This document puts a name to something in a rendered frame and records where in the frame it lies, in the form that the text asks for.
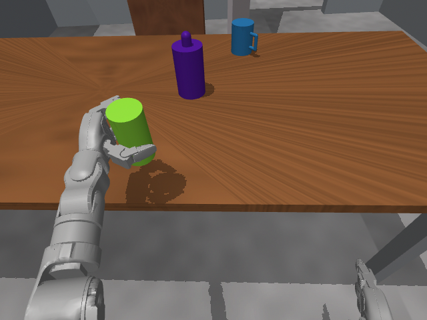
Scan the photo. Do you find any table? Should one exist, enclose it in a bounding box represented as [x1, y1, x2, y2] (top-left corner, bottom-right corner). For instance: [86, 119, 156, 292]
[0, 31, 427, 283]

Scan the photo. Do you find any left robot arm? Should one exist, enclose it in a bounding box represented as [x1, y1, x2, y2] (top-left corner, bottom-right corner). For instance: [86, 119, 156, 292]
[23, 150, 110, 320]

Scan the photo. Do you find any right robot hand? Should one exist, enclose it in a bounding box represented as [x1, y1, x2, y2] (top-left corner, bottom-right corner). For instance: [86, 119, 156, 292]
[355, 259, 393, 320]

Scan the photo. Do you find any left robot hand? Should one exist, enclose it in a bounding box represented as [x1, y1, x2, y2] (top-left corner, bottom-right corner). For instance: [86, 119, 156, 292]
[79, 95, 157, 169]

